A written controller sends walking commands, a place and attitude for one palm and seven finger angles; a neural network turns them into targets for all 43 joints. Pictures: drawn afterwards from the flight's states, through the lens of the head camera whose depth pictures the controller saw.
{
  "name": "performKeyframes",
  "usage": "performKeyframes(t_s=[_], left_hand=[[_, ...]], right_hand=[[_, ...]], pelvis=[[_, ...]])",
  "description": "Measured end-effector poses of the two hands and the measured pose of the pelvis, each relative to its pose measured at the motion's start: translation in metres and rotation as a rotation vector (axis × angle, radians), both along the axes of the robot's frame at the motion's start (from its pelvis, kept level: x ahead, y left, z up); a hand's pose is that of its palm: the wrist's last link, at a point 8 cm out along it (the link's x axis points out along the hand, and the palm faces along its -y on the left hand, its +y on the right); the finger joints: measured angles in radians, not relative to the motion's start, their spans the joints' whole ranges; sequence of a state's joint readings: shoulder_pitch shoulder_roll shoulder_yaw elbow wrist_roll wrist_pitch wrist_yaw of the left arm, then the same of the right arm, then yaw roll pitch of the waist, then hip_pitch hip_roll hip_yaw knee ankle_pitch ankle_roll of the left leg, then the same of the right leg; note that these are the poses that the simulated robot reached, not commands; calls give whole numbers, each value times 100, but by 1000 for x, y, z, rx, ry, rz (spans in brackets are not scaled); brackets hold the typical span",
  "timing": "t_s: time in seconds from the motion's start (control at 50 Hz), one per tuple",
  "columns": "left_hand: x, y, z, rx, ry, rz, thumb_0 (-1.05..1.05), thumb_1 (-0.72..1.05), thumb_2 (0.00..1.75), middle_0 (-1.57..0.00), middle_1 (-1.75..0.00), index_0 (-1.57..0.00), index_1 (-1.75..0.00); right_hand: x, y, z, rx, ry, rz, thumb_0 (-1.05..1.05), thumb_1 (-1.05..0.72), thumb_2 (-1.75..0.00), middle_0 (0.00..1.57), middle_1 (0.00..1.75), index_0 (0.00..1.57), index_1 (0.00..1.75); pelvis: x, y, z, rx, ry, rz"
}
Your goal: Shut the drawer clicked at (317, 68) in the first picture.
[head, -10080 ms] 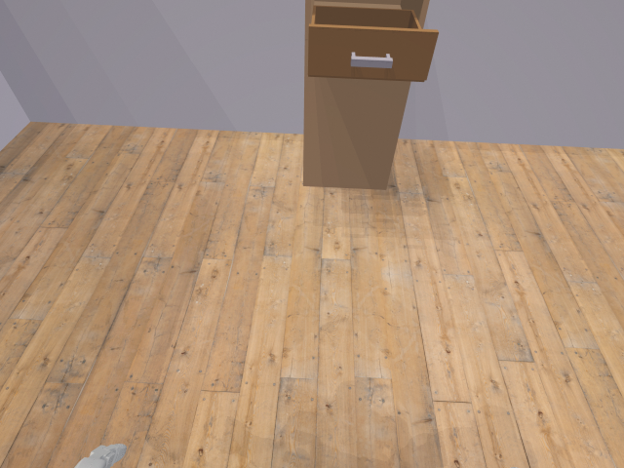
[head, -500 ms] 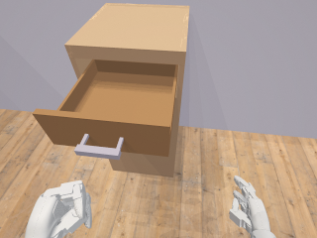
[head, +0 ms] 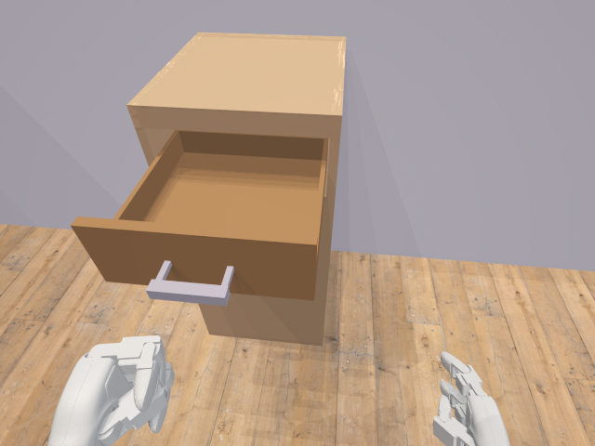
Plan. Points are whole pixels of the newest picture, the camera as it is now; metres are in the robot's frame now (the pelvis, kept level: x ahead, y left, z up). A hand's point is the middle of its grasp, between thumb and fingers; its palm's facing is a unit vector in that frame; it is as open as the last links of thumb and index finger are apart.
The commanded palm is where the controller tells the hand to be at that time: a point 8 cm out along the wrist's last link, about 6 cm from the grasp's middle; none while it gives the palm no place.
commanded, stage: raise the hand and make a fist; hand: left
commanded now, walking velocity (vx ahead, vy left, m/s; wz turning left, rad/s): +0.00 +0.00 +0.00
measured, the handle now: (193, 281) +0.34 +0.19 +0.03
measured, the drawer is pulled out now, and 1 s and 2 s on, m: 0.28 0.28 0.28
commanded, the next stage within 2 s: bring the fist close to the handle in 0.16 s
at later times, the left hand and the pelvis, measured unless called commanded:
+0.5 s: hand (185, 388) +0.16 +0.14 +0.10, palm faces +0.03 -1.00 -0.07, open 3.3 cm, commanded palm +0.13 +0.19 +0.10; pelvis +0.00 -0.02 +0.00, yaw +1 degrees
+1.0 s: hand (192, 372) +0.20 +0.15 +0.05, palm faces +0.01 -1.00 -0.05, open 3.3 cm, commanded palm +0.17 +0.21 +0.05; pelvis +0.01 -0.02 -0.01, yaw +0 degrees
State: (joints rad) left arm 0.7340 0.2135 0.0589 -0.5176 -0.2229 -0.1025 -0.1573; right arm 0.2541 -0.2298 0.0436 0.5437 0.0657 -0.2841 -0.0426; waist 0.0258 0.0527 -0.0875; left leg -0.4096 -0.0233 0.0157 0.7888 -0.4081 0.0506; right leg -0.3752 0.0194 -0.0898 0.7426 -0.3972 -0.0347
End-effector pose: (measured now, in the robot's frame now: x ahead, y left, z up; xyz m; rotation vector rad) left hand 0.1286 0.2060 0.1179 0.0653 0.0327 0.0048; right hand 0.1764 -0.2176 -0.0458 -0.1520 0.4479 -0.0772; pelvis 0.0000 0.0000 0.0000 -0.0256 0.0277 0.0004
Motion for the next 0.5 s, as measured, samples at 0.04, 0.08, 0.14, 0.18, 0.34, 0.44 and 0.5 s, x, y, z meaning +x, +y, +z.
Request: performKeyframes(t_s=[0.04, 0.08, 0.14, 0.18, 0.34, 0.44, 0.5], left_hand=[[-1, -1, 1, 8, -5, 6, 2, 90, 90, -139, -160, -140, -160], [-2, -2, 4, 14, -19, 13, 2, 90, 90, -139, -160, -140, -160], [-2, -5, 8, 16, -42, 18, 2, 90, 90, -140, -160, -140, -160], [-2, -7, 9, 19, -46, 18, 2, 90, 90, -140, -160, -140, -160], [2, -10, 2, 27, -9, 20, 2, 90, 90, -140, -160, -140, -160], [8, -12, -9, 5, 7, 35, 2, 90, 90, -140, -160, -140, -160], [12, -16, -16, 2, 14, 27, 2, 90, 90, -140, -160, -140, -160]], right_hand=[[-1, -3, 0, -3, -2, -2, 2, -91, -89, 20, 30, 20, 30], [-1, -5, 0, -3, -4, 0, 2, -91, -89, 20, 30, 20, 30], [0, -6, -2, 0, -9, 7, 2, -91, -89, 20, 30, 20, 30], [1, -7, -3, 4, -7, 9, 2, -91, -89, 20, 30, 20, 30], [8, -9, -5, 19, -6, 13, 2, -91, -89, 20, 30, 20, 30], [11, -16, -7, 5, 6, 23, 2, -91, -89, 20, 30, 20, 30], [10, -21, -10, -7, 22, 23, 2, -91, -89, 20, 30, 20, 30]], pelvis=[[0, -1, 0, 1, 0, -1], [0, -2, 0, 2, 0, 0], [0, -4, 0, 3, 0, 3], [0, -6, -1, 4, 0, 3], [2, -14, 0, 10, 7, 5], [3, -19, 0, 11, 18, 11], [3, -22, -1, 13, 30, 12]])
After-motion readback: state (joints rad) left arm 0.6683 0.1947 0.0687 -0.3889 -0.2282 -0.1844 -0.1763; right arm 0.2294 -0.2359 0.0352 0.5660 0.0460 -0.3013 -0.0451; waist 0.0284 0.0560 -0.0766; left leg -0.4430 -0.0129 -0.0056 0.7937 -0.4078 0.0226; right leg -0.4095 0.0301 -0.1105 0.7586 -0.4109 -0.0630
